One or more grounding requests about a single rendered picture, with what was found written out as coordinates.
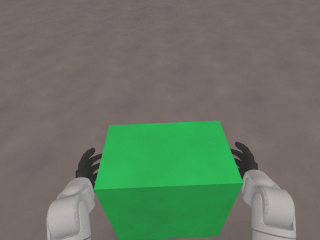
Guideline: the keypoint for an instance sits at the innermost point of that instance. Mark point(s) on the robot left hand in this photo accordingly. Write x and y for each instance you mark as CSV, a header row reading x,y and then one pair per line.
x,y
85,168

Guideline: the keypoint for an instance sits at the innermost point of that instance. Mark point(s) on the robot right forearm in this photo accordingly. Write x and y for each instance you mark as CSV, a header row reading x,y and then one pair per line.
x,y
272,208

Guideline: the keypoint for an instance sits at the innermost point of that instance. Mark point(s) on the carton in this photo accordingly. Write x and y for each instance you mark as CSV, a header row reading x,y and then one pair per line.
x,y
167,180

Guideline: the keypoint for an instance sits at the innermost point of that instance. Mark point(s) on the robot right hand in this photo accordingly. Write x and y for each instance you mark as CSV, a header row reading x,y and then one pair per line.
x,y
246,162

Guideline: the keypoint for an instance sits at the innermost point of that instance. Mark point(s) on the robot left forearm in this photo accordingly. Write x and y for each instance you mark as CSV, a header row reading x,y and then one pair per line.
x,y
68,215

